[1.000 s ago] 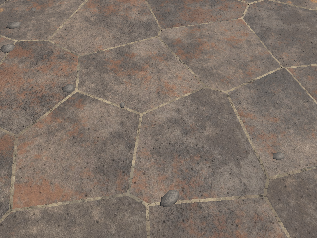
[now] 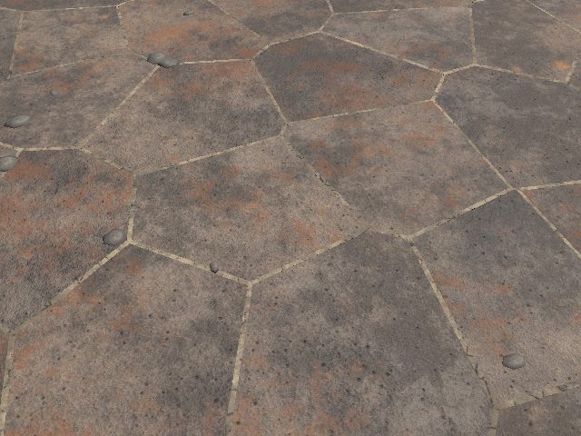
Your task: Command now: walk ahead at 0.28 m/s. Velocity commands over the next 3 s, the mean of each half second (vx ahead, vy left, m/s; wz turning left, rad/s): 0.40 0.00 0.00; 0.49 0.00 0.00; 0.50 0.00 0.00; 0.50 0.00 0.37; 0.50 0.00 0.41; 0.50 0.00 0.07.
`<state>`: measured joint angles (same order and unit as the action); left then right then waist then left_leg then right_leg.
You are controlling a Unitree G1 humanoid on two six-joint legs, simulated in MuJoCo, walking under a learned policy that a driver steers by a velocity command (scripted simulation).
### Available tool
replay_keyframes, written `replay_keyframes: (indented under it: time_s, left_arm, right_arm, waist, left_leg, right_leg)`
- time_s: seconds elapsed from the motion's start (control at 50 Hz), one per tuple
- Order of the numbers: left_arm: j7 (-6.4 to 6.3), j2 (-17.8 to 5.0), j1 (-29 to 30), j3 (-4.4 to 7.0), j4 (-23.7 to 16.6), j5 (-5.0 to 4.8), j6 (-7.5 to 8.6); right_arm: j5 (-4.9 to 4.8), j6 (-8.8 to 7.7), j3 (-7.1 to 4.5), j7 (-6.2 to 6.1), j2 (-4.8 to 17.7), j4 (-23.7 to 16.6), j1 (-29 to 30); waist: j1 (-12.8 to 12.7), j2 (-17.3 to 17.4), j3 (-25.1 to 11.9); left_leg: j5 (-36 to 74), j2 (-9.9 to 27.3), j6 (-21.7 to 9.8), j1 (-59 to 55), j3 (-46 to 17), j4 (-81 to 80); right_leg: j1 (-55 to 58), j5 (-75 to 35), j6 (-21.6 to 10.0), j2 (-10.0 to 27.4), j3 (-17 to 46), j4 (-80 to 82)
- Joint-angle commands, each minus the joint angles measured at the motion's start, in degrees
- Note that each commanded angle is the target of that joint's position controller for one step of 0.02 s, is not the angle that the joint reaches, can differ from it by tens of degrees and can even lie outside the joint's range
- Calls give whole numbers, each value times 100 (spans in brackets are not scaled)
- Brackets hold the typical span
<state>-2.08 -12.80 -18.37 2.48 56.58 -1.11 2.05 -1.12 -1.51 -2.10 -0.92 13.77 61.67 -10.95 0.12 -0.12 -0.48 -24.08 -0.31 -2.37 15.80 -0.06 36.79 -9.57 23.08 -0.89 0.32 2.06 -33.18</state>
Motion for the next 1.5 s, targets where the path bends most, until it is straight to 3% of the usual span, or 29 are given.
replay_keyframes:
  time_s: [0.02,0.08,0.1,0.12,0.14,0.18,0.24,0.32,0.44,0.5,0.52,0.54,0.56,0.58,0.62,0.66,0.78,0.96,1.02,1.06,1.08,1.1,1.12,1.14,1.18,1.22,1.34,1.42,1.5]
  left_arm:
    - [37,-1047,-306,232,-93,-52,205]
    - [91,-836,531,162,-402,-64,250]
    - [98,-592,852,97,-622,-50,329]
    - [89,-475,856,77,-743,-1,446]
    - [117,-619,842,115,-747,-81,508]
    - [201,-535,841,97,-705,-180,537]
    - [277,-491,1066,153,-788,-60,480]
    - [331,-127,1927,-9,-1125,-16,391]
    - [414,-575,2338,63,-1357,-69,354]
    - [374,-1055,643,354,-864,-70,331]
    - [321,-1417,-369,460,-639,-21,304]
    - [376,-1825,-759,503,-480,56,301]
    - [398,-1260,-533,346,-499,19,332]
    - [389,-1029,85,262,-588,11,381]
    - [425,-749,902,163,-726,113,454]
    - [455,-566,1049,107,-658,165,486]
    - [246,-935,386,169,-359,132,470]
    - [150,-1068,-526,203,37,11,285]
    - [139,-1187,-432,261,49,5,188]
    - [141,-1063,-253,205,-27,43,130]
    - [137,-834,-341,93,-192,166,142]
    - [211,-62,-1019,-111,-176,124,284]
    - [227,-736,-595,33,-135,-27,422]
    - [244,-1015,-44,113,-314,-158,511]
    - [170,-939,362,149,-373,-47,504]
    - [171,-706,178,152,-338,-10,364]
    - [167,-552,1042,147,-653,89,243]
    - [248,-434,1848,78,-857,47,299]
    - [365,-487,2438,50,-1093,4,345]
  right_arm:
    - [-60,-350,-53,105,305,-425,522]
    - [-79,-464,-136,183,498,-36,-585]
    - [-93,-485,-283,185,954,195,-1297]
    - [-50,-474,-413,220,1450,352,-2109]
    - [60,-512,-254,239,1018,304,-1945]
    - [88,-552,-126,252,655,98,-1464]
    - [82,-423,20,201,387,31,-1374]
    - [118,-320,0,5,722,-148,-1280]
    - [-19,-327,-132,-21,909,-75,-1561]
    - [80,-199,-149,-7,905,-188,-1413]
    - [177,-175,-63,3,706,-335,-1456]
    - [122,-296,184,68,-254,-389,-2241]
    - [-35,-460,51,108,339,-391,-1786]
    - [-181,-563,-64,124,738,-650,-1127]
    - [-70,-576,-119,41,732,-732,-736]
    - [-15,-416,-136,21,503,-684,-1012]
    - [100,-286,-197,9,507,-1106,51]
    - [1,-404,-82,247,411,-1645,1587]
    - [-16,-457,-143,316,630,-1684,1331]
    - [-3,-472,-385,273,1069,-1251,-167]
    - [69,-454,-516,215,1549,-1024,-1291]
    - [74,-416,-561,259,1813,-872,-1553]
    - [48,-433,-390,268,1213,-943,-1407]
    - [53,-455,-317,246,988,-1052,-900]
    - [132,-475,-233,260,719,-1196,-170]
    - [183,-495,-180,285,536,-1143,-103]
    - [121,-463,-246,121,826,-902,-615]
    - [65,-426,-245,64,878,-769,-961]
    - [18,-322,-275,43,900,-545,-1364]
  waist:
    - [-71,-1019,946]
    - [549,-572,748]
    - [750,503,564]
    - [978,1739,160]
    - [748,1219,178]
    - [441,485,401]
    - [287,455,517]
    - [353,461,740]
    - [167,595,789]
    - [-747,639,-379]
    - [-1064,67,-1097]
    - [-575,-1694,-2097]
    - [-721,-1229,-1718]
    - [-577,-973,-706]
    - [-186,-236,-128]
    - [135,-433,-89]
    - [16,-195,379]
    - [-455,-216,605]
    - [-199,-410,402]
    - [537,-388,-527]
    - [847,317,-1476]
    - [423,1888,-2109]
    - [630,1189,-1824]
    - [545,917,-1045]
    - [214,284,-328]
    - [-44,456,-230]
    - [34,282,206]
    - [280,330,391]
    - [419,328,590]
  left_leg:
    - [-12,-58,-186,1041,242,230]
    - [286,72,-434,-499,-100,-776]
    - [471,635,-771,-1553,-1342,-1416]
    - [1196,1746,-1391,-2819,-3373,-2151]
    - [1613,2129,-1517,-2960,-3809,-2208]
    - [1985,1939,-1289,-2769,-2835,-2141]
    - [2665,1449,-898,-2195,-1590,-2520]
    - [2595,1073,-811,-1092,-723,-2995]
    - [3193,1477,-646,-1580,-516,-2908]
    - [5529,1151,-331,-1507,-93,-677]
    - [4058,844,-170,-244,71,1133]
    - [-192,-306,145,1636,-62,3284]
    - [-723,-132,8,2278,-776,4060]
    - [-256,177,-133,2722,-632,4203]
    - [673,694,-162,2144,-479,3607]
    - [893,893,-138,1533,-516,3159]
    - [2159,980,186,2413,-376,1492]
    - [2726,584,133,2281,-81,-570]
    - [2039,394,-95,1701,57,-813]
    - [2003,109,-398,-415,290,-899]
    - [2062,1232,-793,-2261,-1014,-737]
    - [761,2321,-1656,-3968,-3766,-1562]
    - [219,2172,-1441,-3762,-3966,-1954]
    - [560,2007,-1190,-3036,-3092,-2028]
    - [1744,1619,-1054,-1557,-1965,-2339]
    - [2111,1379,-1022,-973,-1461,-2651]
    - [2756,1257,-1053,-877,-713,-3045]
    - [2583,1051,-873,-899,-281,-3131]
    - [2673,1365,-855,-1632,-376,-2860]
  right_leg:
    - [-295,1857,-1133,1426,2215,1937]
    - [-1031,23,-683,852,1168,974]
    - [-1892,-1012,-247,70,102,-604]
    - [-3132,-156,83,-384,-293,-2468]
    - [-3826,834,0,-225,233,-3523]
    - [-4297,155,-262,273,301,-4031]
    - [-3882,-729,-203,615,-45,-3102]
    - [-2867,-1776,85,380,-457,-1084]
    - [-2013,-2285,-210,182,-366,189]
    - [230,-1849,-593,-214,-615,138]
    - [1912,-1391,-925,753,536,93]
    - [3444,299,-1915,2193,3609,1149]
    - [3026,1030,-1749,2105,4343,1935]
    - [2147,728,-1456,1960,3458,1998]
    - [548,-770,-1245,1537,2063,2209]
    - [-125,-1171,-1186,1245,1404,2473]
    - [-186,-1562,-1301,1208,792,2914]
    - [962,-2088,-1028,1333,247,2468]
    - [1357,-3122,-883,1499,282,1918]
    - [961,-4674,-624,1043,-109,176]
    - [-273,-3161,-407,657,-406,-1736]
    - [-2519,685,-75,-437,-201,-3525]
    - [-3146,965,-196,-157,553,-4191]
    - [-3476,429,-303,134,437,-4236]
    - [-3034,-471,-260,628,217,-3665]
    - [-2504,-787,-219,807,232,-3290]
    - [-3127,-2046,65,850,79,-1654]
    - [-2743,-2963,61,576,-201,-341]
    - [-2881,-2733,-59,478,-139,217]
